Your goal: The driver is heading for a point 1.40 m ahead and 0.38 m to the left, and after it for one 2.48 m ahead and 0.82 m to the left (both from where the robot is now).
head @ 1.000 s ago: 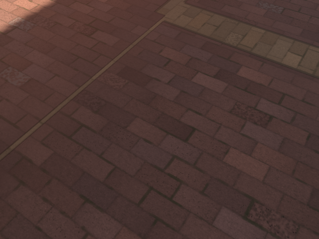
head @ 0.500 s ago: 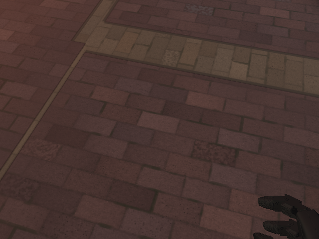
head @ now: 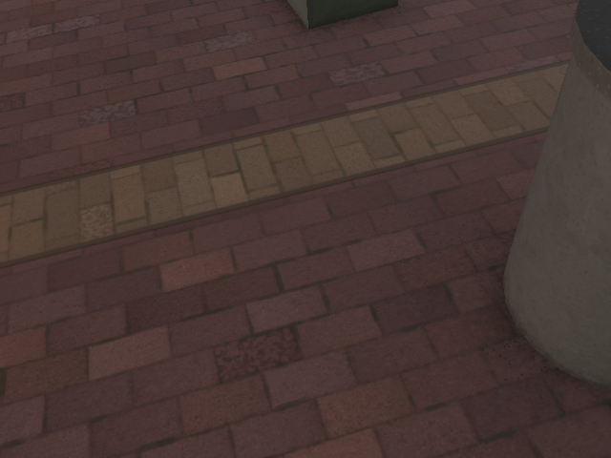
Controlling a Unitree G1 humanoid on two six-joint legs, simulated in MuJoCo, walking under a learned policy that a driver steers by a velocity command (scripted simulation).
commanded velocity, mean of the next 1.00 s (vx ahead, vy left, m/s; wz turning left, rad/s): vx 0.30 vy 0.00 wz -0.10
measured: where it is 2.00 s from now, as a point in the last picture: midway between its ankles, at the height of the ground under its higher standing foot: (308, 265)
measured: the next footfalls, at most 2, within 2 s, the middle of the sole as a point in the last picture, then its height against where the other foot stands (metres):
left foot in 0.28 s outside the picture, level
left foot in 1.24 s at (294, 444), level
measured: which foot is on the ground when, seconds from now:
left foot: up 0.00-0.26, down 0.28-0.76, up 0.78-1.00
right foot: down 0.00-1.00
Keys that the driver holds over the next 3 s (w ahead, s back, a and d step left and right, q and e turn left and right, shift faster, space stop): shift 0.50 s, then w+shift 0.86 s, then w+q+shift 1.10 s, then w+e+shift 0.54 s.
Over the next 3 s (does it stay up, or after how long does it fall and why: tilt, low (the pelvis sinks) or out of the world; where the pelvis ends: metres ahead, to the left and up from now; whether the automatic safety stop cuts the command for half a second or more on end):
stays up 1.75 0.63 -0.01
